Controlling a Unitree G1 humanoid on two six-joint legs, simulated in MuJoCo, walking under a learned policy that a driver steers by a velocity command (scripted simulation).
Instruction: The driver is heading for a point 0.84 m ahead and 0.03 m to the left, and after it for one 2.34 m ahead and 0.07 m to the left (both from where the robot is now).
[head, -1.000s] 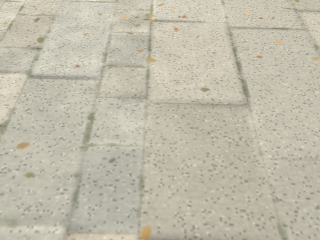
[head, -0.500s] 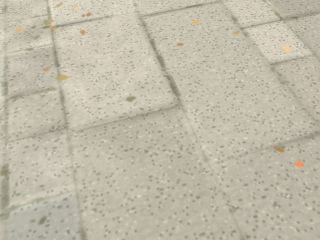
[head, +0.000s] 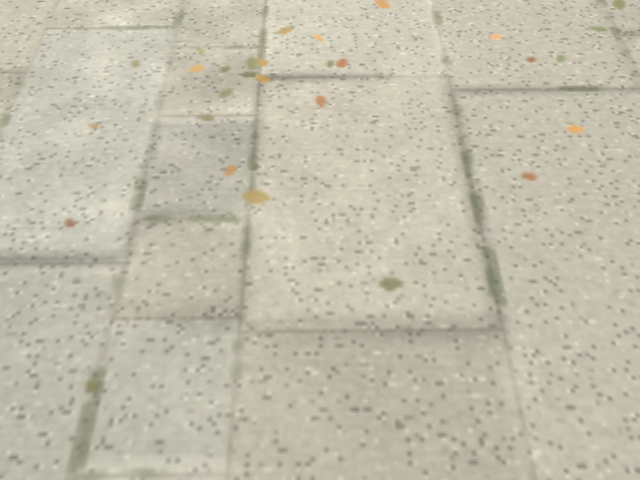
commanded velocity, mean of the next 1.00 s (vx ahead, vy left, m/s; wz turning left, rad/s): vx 0.48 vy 0.00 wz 0.24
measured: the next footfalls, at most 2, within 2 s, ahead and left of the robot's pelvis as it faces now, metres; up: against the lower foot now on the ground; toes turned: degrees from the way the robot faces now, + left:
right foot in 0.40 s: +0.43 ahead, -0.11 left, +0.00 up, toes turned +16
left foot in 0.90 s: +0.63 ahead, +0.20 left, +0.00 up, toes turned +15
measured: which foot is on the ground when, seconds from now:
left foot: down 0.00-0.42, up 0.44-0.88, down 0.90-1.00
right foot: up 0.00-0.38, down 0.40-0.90, up 0.92-1.00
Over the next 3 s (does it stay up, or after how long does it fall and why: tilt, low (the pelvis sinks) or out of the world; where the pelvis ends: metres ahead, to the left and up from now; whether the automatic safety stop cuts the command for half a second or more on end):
stays up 0.90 0.12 0.02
